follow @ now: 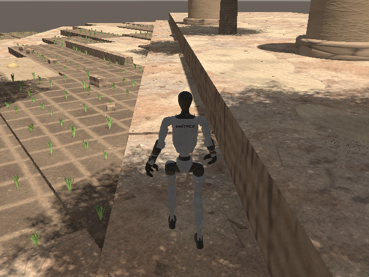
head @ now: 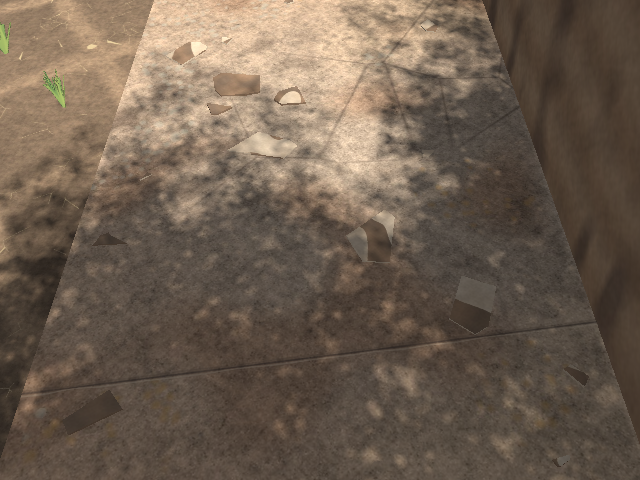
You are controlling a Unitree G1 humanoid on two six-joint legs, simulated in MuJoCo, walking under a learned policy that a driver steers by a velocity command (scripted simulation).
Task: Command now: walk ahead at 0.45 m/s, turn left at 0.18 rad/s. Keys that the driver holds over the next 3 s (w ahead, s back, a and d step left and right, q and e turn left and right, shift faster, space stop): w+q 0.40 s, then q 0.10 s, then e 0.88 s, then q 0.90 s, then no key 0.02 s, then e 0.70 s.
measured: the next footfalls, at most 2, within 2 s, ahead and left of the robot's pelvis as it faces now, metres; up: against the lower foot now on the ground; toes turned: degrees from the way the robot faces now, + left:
left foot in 0.02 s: +0.16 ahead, +0.11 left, +0.00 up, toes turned +2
right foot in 0.50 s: +0.50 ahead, -0.03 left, +0.00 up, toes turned +20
